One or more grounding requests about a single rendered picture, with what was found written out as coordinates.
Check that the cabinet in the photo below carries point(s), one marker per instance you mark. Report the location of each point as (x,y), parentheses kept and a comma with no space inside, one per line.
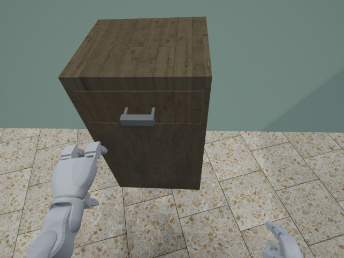
(146,54)

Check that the drawer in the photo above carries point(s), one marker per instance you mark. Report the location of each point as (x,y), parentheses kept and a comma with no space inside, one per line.
(171,106)

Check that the robot left hand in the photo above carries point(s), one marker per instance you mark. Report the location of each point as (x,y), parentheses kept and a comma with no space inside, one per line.
(74,174)

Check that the robot right hand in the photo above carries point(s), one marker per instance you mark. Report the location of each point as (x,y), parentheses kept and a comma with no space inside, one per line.
(287,247)

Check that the handle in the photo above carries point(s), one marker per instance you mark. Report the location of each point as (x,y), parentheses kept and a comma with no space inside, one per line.
(137,119)

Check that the robot left forearm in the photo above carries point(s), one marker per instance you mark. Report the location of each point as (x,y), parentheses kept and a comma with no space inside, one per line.
(60,227)

